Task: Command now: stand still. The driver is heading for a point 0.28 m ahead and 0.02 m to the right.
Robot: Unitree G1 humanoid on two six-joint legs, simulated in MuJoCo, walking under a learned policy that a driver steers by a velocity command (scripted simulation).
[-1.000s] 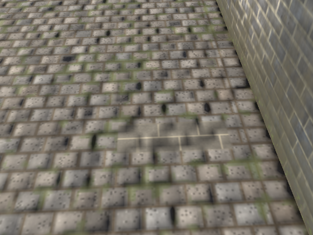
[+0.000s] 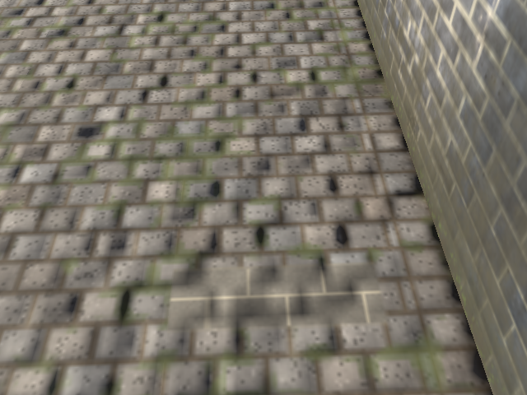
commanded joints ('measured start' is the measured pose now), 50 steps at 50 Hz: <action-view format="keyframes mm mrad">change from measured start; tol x32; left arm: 1 75 69 9 -6 -3 -16 3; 50 14 86 13 14 -8 -1 5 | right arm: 1 77 -58 -7 5 0 -10 -1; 50 140 -44 9 6 -1 -21 -17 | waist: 1 -4 -32 60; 50 15 -4 51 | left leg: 1 76 121 -140 -60 53 4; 16 -326 63 -30 290 -240 19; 21 327 265 -315 -9 289 98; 29 73 238 -148 -75 712 122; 37 -121 126 -144 -118 -93 26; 50 105 126 -123 -83 161 11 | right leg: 1 -105 -105 109 -140 76 -33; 10 -53 -252 349 -304 -532 -186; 19 -72 -160 92 -25 385 -106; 24 -288 -24 33 619 -292 -10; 36 89 -99 58 -33 220 2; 50 -10 -111 74 -76 282 -24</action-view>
